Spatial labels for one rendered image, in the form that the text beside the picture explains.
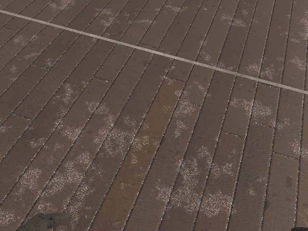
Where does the robot left hand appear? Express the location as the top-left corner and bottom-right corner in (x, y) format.
(15, 213), (68, 231)

